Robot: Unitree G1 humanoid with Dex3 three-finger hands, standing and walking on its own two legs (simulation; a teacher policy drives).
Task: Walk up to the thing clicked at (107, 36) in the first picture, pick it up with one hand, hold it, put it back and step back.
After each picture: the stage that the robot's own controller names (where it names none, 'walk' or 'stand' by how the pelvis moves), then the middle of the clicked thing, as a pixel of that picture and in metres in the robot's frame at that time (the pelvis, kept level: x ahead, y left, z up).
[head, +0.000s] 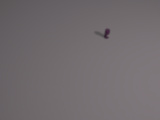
stand; (106, 33) +1.64 -0.35 -0.72
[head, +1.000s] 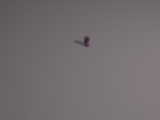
walk; (86, 41) +1.54 +0.03 -0.69
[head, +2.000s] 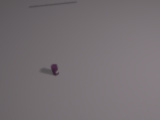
walk; (55, 69) +1.04 +0.32 -0.72
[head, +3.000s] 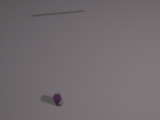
walk; (58, 100) +0.68 +0.27 -0.71
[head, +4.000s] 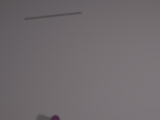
stand; out of the picture +0.46 +0.25 -0.71
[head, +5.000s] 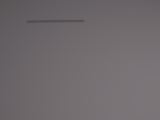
stand; out of the picture +0.44 +0.20 -0.72
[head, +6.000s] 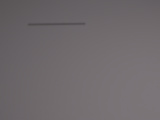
stand; out of the picture +0.42 +0.21 -0.72
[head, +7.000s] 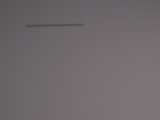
stand; out of the picture +0.41 +0.22 -0.73
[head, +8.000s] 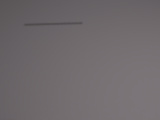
stand; out of the picture +0.40 +0.23 -0.73
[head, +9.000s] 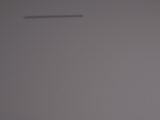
go down; out of the picture +0.41 +0.22 -0.72
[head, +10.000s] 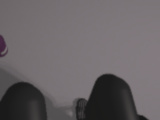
go down; out of the picture +0.50 +0.25 -0.30
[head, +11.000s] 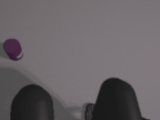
approach; (13, 50) +0.50 +0.23 -0.30
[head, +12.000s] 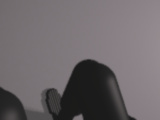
close in; out of the picture +0.48 +0.28 -0.23
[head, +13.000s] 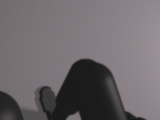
close; out of the picture +0.47 +0.30 -0.24
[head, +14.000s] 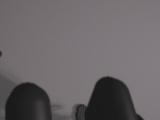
lift; out of the picture +0.42 +0.29 -0.12
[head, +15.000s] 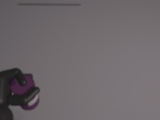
hold; (26, 93) +0.32 +0.18 +0.01
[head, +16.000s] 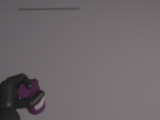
hold; (32, 98) +0.32 +0.17 -0.02
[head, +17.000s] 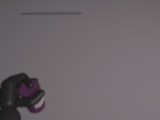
hold; (33, 97) +0.32 +0.17 -0.01
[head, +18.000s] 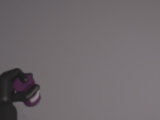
crouch; (28, 91) +0.35 +0.18 -0.05
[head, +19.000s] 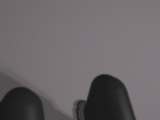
lower; out of the picture +0.49 +0.27 -0.12
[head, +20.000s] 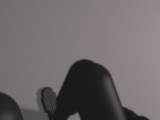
lower; out of the picture +0.45 +0.30 -0.24
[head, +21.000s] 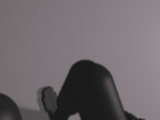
lower; out of the picture +0.45 +0.30 -0.24
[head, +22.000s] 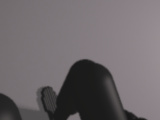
lower; out of the picture +0.45 +0.30 -0.24
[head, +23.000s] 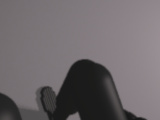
lower; out of the picture +0.45 +0.30 -0.24
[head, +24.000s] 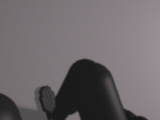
draw back; out of the picture +0.45 +0.30 -0.24
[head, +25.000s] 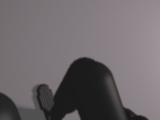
stand; out of the picture +0.44 +0.29 -0.24
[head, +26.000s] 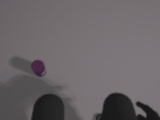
walk; (39, 68) +0.47 +0.21 -0.42
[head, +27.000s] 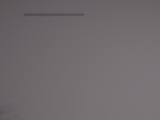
stand; out of the picture +0.39 +0.19 -0.66
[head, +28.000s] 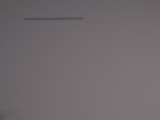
stand; out of the picture +0.41 +0.21 -0.67
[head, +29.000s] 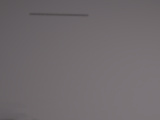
stand; out of the picture +0.41 +0.20 -0.68
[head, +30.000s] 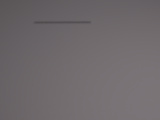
stand; out of the picture +0.41 +0.21 -0.72
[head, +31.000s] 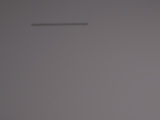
stand; out of the picture +0.39 +0.22 -0.73
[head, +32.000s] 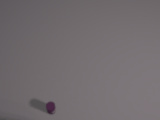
walk; (51, 108) +0.45 +0.16 -0.70
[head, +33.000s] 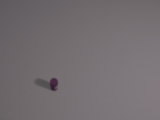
walk; (54, 84) +0.71 +0.16 -0.71
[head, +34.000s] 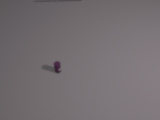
walk; (57, 67) +1.05 +0.26 -0.70
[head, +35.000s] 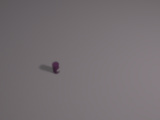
stand; (55, 67) +1.00 +0.22 -0.71
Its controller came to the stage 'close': yes
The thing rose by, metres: 0.70
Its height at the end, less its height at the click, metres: +0.00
